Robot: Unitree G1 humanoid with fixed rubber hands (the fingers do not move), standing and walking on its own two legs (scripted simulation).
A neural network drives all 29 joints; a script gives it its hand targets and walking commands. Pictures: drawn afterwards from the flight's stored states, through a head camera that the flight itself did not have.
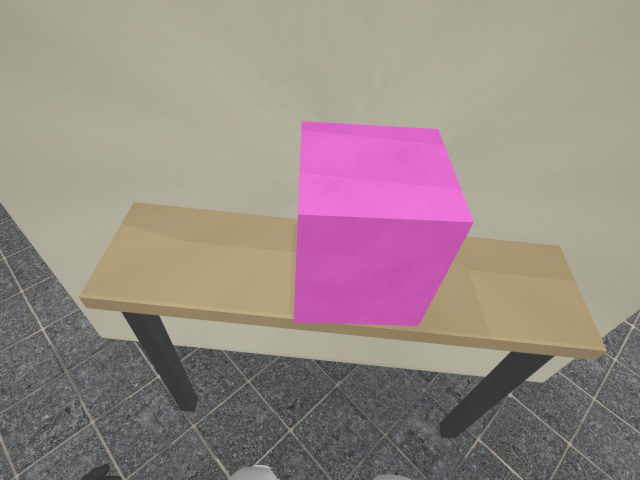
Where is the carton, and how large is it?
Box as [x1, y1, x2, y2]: [294, 121, 473, 325]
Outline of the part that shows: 302,121 294,322 418,325 473,222 438,130 428,128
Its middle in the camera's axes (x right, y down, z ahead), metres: +0.07 -0.02 +0.61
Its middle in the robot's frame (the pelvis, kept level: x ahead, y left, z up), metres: +0.48 -0.05 +0.03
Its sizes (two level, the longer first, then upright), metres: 0.210 0.200 0.250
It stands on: a table, 0.66 m high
